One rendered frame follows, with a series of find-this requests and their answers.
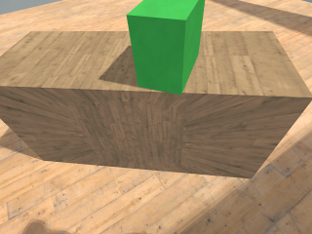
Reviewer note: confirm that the pedestal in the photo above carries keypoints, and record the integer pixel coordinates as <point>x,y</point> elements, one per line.
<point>73,97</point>

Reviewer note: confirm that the carton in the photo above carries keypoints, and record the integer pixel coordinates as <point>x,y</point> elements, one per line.
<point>165,38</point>

